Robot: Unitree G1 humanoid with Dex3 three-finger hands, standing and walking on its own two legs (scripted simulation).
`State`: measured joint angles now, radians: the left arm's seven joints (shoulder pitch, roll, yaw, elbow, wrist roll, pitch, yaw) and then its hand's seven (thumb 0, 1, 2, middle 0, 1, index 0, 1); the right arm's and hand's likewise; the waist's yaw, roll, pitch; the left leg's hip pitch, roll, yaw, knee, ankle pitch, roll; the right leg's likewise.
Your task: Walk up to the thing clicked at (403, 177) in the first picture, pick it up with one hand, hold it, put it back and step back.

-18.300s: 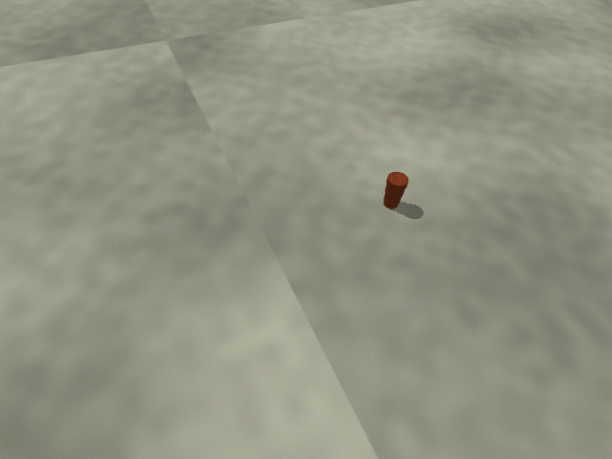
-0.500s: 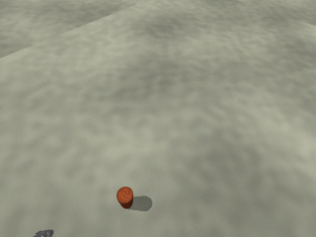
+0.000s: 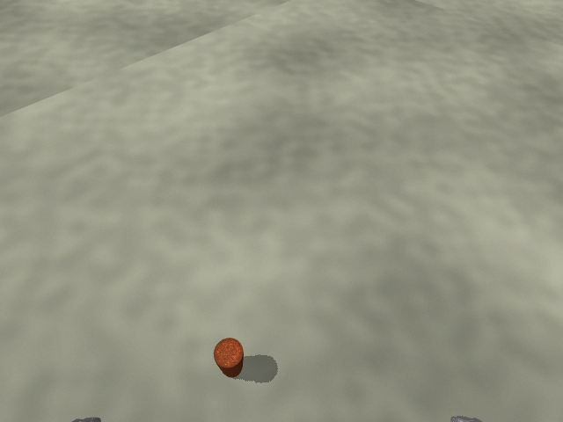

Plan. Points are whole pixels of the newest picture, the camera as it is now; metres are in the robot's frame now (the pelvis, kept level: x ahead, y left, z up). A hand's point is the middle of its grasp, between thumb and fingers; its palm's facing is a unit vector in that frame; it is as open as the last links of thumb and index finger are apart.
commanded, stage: walk up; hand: left
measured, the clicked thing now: (230, 360) +0.39 +0.16 -0.70
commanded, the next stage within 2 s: stand in 0.32 s
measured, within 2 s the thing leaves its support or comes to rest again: neither
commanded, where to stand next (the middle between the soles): +0.05 -0.02 m, yaw -3 degrees
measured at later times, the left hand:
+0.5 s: hand out of the picture +0.07 +0.26 -0.15, palm faces -0.02 -0.94 -0.34, open 7.4 cm
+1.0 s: hand out of the picture +0.03 +0.25 -0.15, palm faces -0.04 -0.94 -0.34, open 7.4 cm
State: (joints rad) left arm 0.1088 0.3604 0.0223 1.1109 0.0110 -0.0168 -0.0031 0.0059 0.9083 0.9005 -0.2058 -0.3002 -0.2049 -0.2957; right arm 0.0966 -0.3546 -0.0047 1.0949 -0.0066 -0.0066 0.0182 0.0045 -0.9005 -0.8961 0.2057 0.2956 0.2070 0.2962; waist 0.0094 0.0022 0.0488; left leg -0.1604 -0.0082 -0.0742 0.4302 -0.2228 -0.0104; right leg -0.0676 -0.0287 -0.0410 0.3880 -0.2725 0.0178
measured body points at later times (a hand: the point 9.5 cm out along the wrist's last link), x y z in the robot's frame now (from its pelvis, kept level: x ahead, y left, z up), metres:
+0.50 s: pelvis -0.01 +0.00 +0.00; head +0.01 +0.01 +0.45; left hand +0.07 +0.31 -0.13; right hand +0.08 -0.29 -0.13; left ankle +0.01 +0.13 -0.74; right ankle -0.04 -0.13 -0.74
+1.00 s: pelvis -0.03 +0.00 +0.01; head -0.02 +0.00 +0.45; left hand +0.04 +0.30 -0.13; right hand +0.03 -0.30 -0.13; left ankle +0.01 +0.13 -0.74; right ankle -0.04 -0.13 -0.74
